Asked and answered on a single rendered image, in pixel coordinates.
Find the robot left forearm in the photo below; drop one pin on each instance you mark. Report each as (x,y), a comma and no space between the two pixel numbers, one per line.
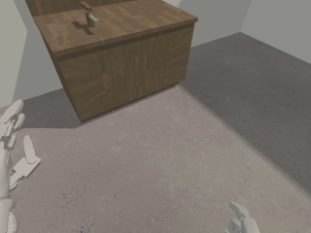
(8,221)

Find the robot right hand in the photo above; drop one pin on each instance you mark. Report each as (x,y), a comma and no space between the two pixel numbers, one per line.
(246,224)

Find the counter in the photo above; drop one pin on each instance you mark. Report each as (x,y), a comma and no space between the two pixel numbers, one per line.
(140,48)

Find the robot left hand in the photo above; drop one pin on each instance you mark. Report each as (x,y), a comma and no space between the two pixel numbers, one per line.
(10,123)

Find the tap lever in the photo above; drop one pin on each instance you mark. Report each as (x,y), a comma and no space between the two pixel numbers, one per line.
(95,20)

